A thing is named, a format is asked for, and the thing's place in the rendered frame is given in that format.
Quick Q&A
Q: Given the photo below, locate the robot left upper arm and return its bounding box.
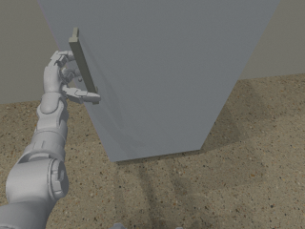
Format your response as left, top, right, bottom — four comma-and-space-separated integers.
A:
0, 158, 70, 229

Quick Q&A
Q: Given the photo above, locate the left robot forearm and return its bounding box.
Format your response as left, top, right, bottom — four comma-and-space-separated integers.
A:
5, 92, 70, 202

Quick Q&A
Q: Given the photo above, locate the robot left hand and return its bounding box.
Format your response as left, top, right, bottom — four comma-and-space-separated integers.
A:
43, 51, 101, 104

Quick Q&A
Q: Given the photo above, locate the left robot shin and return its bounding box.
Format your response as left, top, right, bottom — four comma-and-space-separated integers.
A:
113, 222, 124, 227

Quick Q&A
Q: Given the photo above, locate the fridge door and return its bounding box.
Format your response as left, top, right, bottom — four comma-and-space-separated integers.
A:
39, 0, 280, 162

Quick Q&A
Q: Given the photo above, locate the handle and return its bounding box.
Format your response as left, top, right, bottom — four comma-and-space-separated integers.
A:
69, 27, 99, 105

